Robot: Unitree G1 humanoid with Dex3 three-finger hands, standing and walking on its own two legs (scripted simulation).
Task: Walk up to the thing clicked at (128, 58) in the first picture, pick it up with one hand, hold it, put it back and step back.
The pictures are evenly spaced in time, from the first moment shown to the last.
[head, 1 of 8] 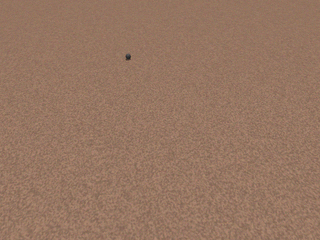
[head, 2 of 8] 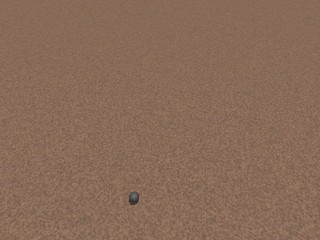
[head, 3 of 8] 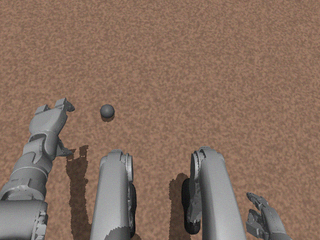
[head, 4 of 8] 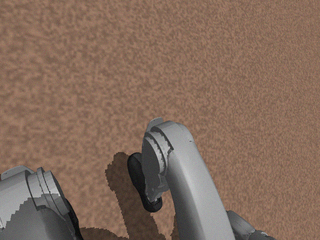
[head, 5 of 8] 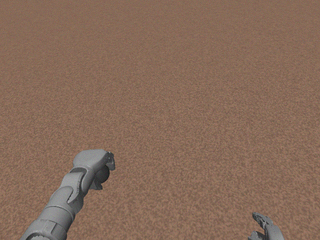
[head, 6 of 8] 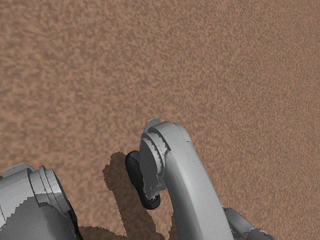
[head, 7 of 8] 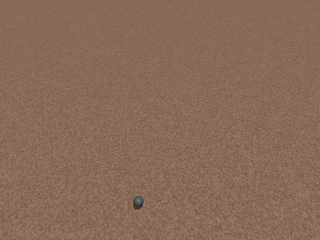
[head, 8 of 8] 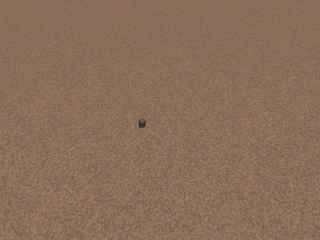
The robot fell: no
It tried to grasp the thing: yes
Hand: left
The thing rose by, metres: 0.69
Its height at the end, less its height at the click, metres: +0.00
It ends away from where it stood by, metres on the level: 0.00
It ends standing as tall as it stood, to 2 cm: yes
